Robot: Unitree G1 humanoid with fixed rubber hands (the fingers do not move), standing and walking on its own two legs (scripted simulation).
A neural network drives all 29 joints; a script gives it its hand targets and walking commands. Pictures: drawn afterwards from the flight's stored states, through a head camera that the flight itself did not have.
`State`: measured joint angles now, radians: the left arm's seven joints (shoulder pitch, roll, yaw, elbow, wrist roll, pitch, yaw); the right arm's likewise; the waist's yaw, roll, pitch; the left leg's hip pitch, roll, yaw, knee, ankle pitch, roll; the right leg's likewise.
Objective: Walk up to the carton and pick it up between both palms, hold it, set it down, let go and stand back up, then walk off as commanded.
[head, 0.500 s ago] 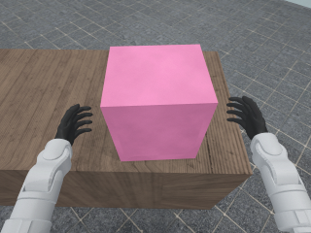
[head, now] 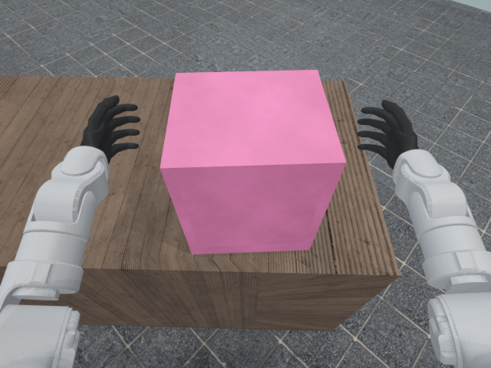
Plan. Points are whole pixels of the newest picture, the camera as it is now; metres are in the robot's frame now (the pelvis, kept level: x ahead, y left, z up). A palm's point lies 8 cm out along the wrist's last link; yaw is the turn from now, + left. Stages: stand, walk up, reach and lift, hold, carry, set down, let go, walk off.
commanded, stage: reach and lift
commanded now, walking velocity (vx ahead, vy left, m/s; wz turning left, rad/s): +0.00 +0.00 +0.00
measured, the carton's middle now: (249, 170) +0.49 +0.01 +0.00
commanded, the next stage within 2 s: none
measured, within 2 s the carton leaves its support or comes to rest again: neither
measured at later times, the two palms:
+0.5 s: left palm (94, 117) +0.46 +0.24 +0.16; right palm (388, 112) +0.49 -0.22 +0.15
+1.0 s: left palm (125, 162) +0.45 +0.22 +0.06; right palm (364, 160) +0.46 -0.20 +0.06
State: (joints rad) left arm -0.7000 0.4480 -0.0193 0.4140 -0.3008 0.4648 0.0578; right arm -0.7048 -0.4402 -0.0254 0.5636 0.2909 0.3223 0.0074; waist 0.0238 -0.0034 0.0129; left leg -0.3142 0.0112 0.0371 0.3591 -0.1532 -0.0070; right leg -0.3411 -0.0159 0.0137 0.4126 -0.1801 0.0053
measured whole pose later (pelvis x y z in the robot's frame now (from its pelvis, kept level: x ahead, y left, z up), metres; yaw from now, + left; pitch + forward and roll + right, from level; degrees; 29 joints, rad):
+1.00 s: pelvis +0.02 +0.01 -0.01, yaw -1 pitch +13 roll -1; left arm -0.86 0.30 -0.02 0.99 -0.31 0.05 0.06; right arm -0.85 -0.36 0.01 1.11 0.30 -0.08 0.00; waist 0.05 0.00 -0.06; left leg -0.48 0.05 0.04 0.51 -0.25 -0.01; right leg -0.46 0.02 0.01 0.43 -0.20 0.01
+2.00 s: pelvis +0.01 +0.01 -0.02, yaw -2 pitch +22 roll -2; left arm -0.89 0.18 -0.02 1.17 -0.30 -0.23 0.07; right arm -0.92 -0.26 0.00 1.20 0.30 -0.22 -0.04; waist 0.06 0.02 -0.18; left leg -0.73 0.05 0.03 0.61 -0.26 -0.01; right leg -0.70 0.02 0.01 0.53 -0.21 0.01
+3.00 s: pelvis +0.02 +0.00 -0.02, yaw -1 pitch +23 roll -1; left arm -0.89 0.15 0.22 1.30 -0.08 -0.44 0.04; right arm -0.90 -0.12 -0.42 1.21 -0.09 -0.36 0.01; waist 0.03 0.02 -0.18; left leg -0.73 0.05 0.02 0.57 -0.25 -0.01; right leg -0.71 0.02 0.00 0.53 -0.22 0.01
